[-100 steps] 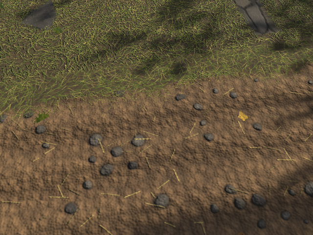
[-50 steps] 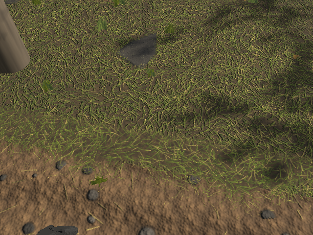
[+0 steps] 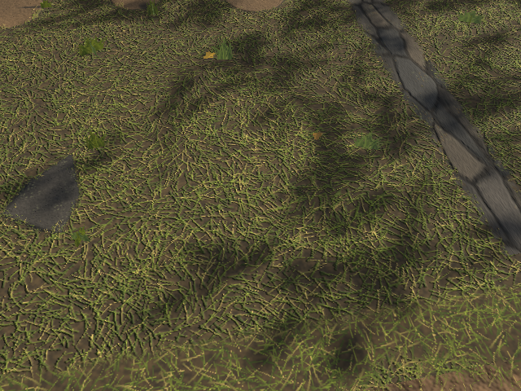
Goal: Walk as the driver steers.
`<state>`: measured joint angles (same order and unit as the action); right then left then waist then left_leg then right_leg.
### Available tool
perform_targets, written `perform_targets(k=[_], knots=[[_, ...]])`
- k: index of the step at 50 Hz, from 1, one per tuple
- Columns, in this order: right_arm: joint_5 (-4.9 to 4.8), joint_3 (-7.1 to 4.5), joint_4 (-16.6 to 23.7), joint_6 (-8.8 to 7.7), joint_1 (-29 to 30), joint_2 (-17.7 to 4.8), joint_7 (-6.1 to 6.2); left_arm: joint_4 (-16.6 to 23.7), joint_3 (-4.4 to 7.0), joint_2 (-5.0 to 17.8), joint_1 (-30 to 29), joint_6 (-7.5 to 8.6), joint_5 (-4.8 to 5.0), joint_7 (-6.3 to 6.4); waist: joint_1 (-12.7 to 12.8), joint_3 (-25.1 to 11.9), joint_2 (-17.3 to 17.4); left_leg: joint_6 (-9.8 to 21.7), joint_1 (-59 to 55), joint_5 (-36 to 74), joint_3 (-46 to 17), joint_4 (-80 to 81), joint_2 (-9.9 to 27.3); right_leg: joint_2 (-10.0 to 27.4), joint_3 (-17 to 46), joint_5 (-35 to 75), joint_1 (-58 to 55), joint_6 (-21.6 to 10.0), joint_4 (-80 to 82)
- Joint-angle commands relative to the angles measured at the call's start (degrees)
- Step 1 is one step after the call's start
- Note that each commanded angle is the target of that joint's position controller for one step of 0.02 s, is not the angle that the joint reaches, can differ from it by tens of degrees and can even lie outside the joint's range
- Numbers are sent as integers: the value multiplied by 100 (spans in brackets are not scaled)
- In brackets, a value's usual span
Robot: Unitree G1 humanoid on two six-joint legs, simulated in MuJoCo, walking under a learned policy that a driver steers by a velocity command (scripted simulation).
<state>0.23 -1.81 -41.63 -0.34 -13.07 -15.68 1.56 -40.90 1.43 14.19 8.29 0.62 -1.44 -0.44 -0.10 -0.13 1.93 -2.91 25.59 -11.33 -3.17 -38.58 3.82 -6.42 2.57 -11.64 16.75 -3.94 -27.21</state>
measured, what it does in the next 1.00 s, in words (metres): walks ahead, turning left: left foot, then left foot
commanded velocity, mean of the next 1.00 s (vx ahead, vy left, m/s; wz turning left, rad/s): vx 0.10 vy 0.00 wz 0.31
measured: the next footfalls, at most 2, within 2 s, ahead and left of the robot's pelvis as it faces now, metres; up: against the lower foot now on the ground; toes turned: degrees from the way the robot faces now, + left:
left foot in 0.02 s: +0.09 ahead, +0.15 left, +0.00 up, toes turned +0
left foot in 0.58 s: +0.04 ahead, +0.18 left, +0.00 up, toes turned +21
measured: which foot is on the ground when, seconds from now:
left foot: up 0.00-0.00, down 0.02-0.26, up 0.28-0.56, down 0.58-1.00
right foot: down 0.00-0.58, up 0.60-1.00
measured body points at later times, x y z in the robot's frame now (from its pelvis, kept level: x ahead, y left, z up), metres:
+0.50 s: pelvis +0.02 +0.03 +0.00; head +0.07 +0.04 +0.45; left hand +0.06 +0.34 -0.11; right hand +0.27 -0.18 -0.08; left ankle +0.00 +0.16 -0.70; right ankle +0.02 -0.09 -0.73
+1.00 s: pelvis +0.08 +0.08 +0.01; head +0.09 +0.08 +0.46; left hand +0.12 +0.38 -0.09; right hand +0.28 -0.15 -0.09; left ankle +0.00 +0.16 -0.73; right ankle +0.18 -0.03 -0.71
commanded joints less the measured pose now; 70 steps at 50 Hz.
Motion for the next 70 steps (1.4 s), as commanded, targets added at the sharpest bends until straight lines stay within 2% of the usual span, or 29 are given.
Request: perform_targets(k=[1,3,5,8,10,12,14,15,17,22,25,28,29,30,31,32,34,37,41,50,55,56,57,58,59,60,61,63,70], knots=[[40,-203,506,-90,120,-748,-7,128,176,816,82,53,63,8,-17,-229,-567,256,-1085,647,51,1034,-39,1451,955,458,29,-565,523],[20,-327,702,-61,356,-1309,30,101,217,873,617,70,-6,80,471,-277,486,652,-1239,2139,-769,1017,496,708,387,-334,147,-65,-61],[-36,-319,667,-15,153,-976,-23,185,220,749,132,-10,8,183,182,-255,911,975,-815,1135,-1380,1485,646,333,-296,-521,-10,267,-642],[-19,-355,782,-11,104,-987,-10,260,260,594,75,-154,71,206,136,-309,1122,1201,-864,1156,-1908,1529,793,330,-217,-659,108,226,-840],[-59,-372,931,22,208,-949,23,234,308,599,193,-139,69,169,159,-519,838,1070,-749,1292,-1751,1248,581,467,-158,-408,-231,108,-549],[-113,-354,1115,79,356,-812,31,176,416,810,295,-145,53,137,137,-512,-79,639,-166,795,-1032,488,2,1018,253,97,-680,-143,73],[-61,-347,1207,128,231,-719,1,201,475,1039,266,-134,28,144,87,-375,-1355,186,783,-1483,-59,-1004,-581,2539,1643,1717,-1088,-1066,735],[-40,-420,1220,144,272,-875,-21,263,437,965,306,-81,7,175,166,-397,-1110,73,1111,-2328,-160,-2168,-373,3033,1935,2639,-1213,-1469,759],[-123,-459,1128,226,171,-826,-35,338,432,965,-19,-12,71,225,-8,-260,-472,-43,1386,-2073,-348,-2843,-173,2840,1331,2938,-1300,-1330,669],[-172,-275,1334,271,635,-403,-169,202,508,1143,39,-163,123,279,269,-306,-957,-160,663,-1174,350,-1285,-136,2187,-105,2975,-1436,-887,614],[-190,-325,1412,297,630,-543,-266,108,578,1346,162,-199,198,230,297,-421,-1132,-23,13,-1005,653,-344,-260,2331,-301,2908,-1443,-799,461],[-136,-454,1301,354,186,-704,-263,32,568,1292,89,-124,357,170,-17,-467,-1006,373,-1095,111,836,1163,-507,2213,-674,2266,-1042,-329,-248],[-109,-578,1271,352,-97,-1018,-186,-80,522,1095,380,-73,280,135,-96,-621,-403,636,-2025,1282,338,1535,-325,1898,-1045,1532,-391,92,-1083],[-41,-740,1393,323,-358,-1761,-70,209,360,674,195,-41,-73,116,-91,-718,1391,1409,-3213,4008,-1860,1431,1255,1164,-1326,-1802,1520,680,-2952],[142,-659,1436,189,-399,-1679,-145,364,385,823,-207,-29,-29,134,-376,-1185,1225,2542,-2898,4108,-2873,1612,2044,653,-271,-2979,2109,850,-4091],[131,-592,1397,70,-266,-1455,-200,353,455,1049,-358,-62,125,151,-393,-984,628,2444,-2671,3533,-2402,1731,1750,793,80,-2672,2188,839,-4481],[-132,-519,1246,6,-10,-1105,-139,246,495,1072,-217,-47,145,162,-111,-636,283,1775,-2339,563,-1876,2007,1018,1021,172,-1617,2307,705,-3899],[-51,-357,1240,-39,174,-791,-62,72,455,976,-28,15,182,45,-14,-458,667,1594,-1893,-1267,-1615,2610,742,971,-128,-613,1894,702,-3232],[28,-389,999,-210,-63,-941,-49,34,325,749,-297,165,221,-19,-213,-158,643,1500,-1818,-1121,-1286,2858,796,1011,-189,-194,1562,604,-1927],[-87,-484,555,-365,-303,-1130,-175,163,243,738,-390,217,300,-146,-340,300,375,1504,-1919,-1377,-908,3035,1248,1091,-222,-393,1526,214,-1062],[-128,-461,462,-304,-76,-1016,-192,-60,290,792,437,239,291,-168,146,63,112,1128,-1302,-661,1,1976,890,693,-751,-218,-187,-86,-396],[-51,-379,497,-318,-27,-802,-171,-229,433,1084,1140,240,334,-122,453,-253,-161,873,-846,73,439,864,575,719,-433,-316,-1158,-260,-278],[65,-252,871,-396,132,-450,-155,-276,648,1895,1785,241,327,-49,554,-507,-1622,239,765,-290,1220,-1522,-276,1995,2073,-1079,-2280,-1027,588],[30,-227,1011,-540,304,-489,-141,-188,608,1906,2011,314,280,-108,696,-696,-1879,136,2196,-2029,252,-2732,-766,2582,4176,-1890,-2952,-1681,1477],[-163,-298,999,-656,363,-816,-208,-105,498,1525,1764,378,230,-117,636,-419,-1333,274,2712,-1755,-152,-3214,-358,2638,3818,-2012,-2920,-1607,1510],[-191,-301,964,-715,414,-881,-246,-8,431,1280,1533,403,211,-116,525,-211,-997,386,2670,-1254,-148,-3113,-149,2416,3230,-1632,-2590,-1424,1420],[-70,-301,929,-746,452,-846,-241,63,388,1158,1308,384,223,-102,406,-44,-585,392,2526,-841,-119,-2767,4,2219,2755,-1120,-2232,-1269,1413],[70,-334,925,-713,494,-789,-241,172,314,1014,1061,345,202,-47,192,77,-624,289,1932,-261,-85,-2111,99,1870,2126,4,-1622,-1091,1547],[0,-169,1090,-630,1521,-326,-281,-38,385,1170,1425,288,267,182,404,293,-724,-74,997,1483,200,248,-396,1250,1127,1399,-759,-766,1524]])
Keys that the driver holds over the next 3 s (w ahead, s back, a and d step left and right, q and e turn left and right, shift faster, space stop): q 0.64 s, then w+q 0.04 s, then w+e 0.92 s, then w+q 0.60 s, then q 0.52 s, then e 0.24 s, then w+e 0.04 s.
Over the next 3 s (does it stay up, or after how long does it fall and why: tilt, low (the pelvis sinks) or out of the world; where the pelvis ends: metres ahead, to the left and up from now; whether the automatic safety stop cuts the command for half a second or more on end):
stays up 0.90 0.13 0.00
